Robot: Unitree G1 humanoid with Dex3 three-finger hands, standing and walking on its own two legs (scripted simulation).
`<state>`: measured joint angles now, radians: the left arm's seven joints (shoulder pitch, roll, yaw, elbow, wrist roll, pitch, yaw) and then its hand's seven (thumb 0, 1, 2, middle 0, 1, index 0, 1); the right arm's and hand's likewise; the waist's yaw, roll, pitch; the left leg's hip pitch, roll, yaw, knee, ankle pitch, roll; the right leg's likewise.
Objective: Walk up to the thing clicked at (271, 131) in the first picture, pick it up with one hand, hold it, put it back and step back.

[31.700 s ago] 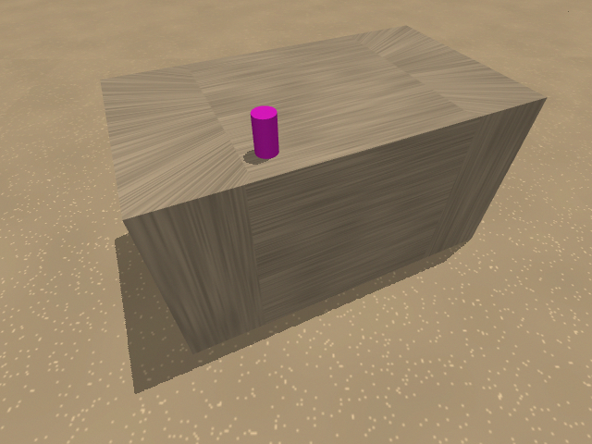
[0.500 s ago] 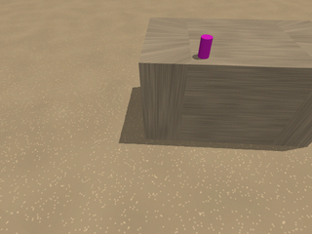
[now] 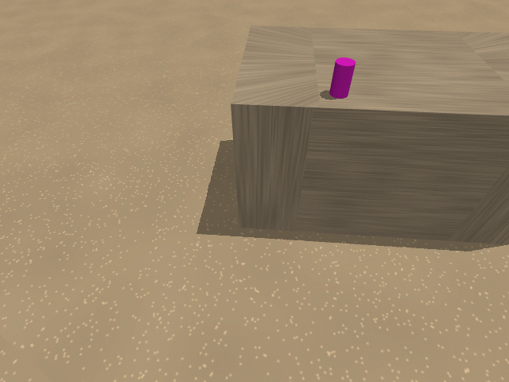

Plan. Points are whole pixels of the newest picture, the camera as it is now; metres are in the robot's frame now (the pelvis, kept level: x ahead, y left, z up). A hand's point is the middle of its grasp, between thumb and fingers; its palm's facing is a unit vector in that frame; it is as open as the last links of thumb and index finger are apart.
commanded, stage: step back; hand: right
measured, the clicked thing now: (342, 78) +1.05 -0.22 -0.02
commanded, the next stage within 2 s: stand in 0.28 s
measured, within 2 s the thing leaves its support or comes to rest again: neither
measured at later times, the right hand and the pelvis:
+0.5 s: hand out of the picture +0.09 -0.25 -0.14, palm faces +0.00 +0.94 -0.34, open 7.4 cm; pelvis +0.00 +0.00 +0.01, yaw -1 degrees
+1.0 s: hand out of the picture +0.05 -0.26 -0.15, palm faces +0.00 +0.94 -0.33, open 7.4 cm; pelvis -0.01 +0.00 +0.01, yaw -1 degrees
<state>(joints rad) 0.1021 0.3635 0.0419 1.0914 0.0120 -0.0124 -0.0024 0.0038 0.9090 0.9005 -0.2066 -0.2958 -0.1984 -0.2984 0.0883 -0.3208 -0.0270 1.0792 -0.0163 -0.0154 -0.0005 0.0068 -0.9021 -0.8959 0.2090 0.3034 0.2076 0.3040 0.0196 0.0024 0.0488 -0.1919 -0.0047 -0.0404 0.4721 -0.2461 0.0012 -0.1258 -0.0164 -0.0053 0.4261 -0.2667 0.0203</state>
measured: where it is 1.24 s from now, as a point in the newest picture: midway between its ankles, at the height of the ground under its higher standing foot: outside the picture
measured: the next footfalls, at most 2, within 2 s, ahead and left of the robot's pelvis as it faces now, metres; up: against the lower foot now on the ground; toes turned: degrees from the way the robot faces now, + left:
none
